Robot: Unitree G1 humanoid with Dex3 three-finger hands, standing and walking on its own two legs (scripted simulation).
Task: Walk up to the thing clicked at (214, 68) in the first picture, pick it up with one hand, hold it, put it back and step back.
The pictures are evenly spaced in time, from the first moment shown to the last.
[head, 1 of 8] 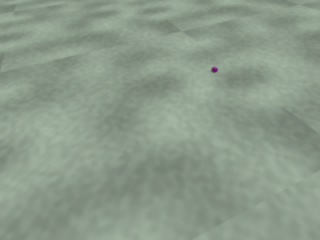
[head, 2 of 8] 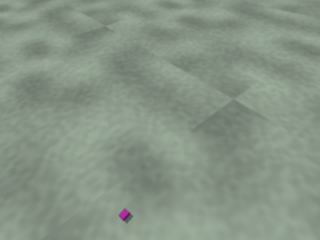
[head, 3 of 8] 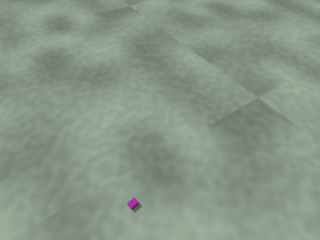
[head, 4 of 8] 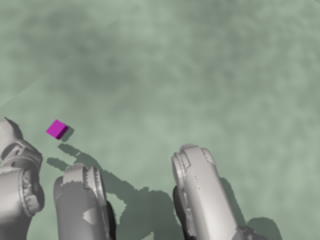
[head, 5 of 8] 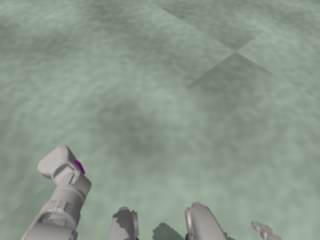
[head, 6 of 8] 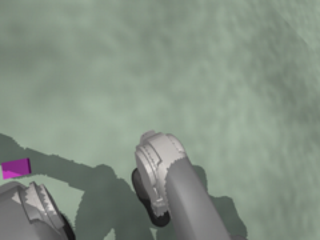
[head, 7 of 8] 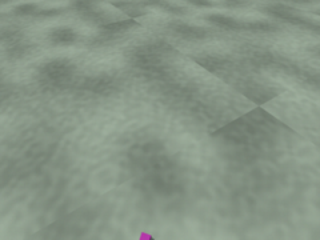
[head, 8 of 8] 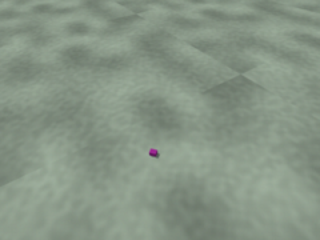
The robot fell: no
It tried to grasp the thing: yes
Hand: left
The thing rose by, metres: 0.61
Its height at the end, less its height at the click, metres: +0.00
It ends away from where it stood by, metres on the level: 0.16
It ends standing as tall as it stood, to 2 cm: yes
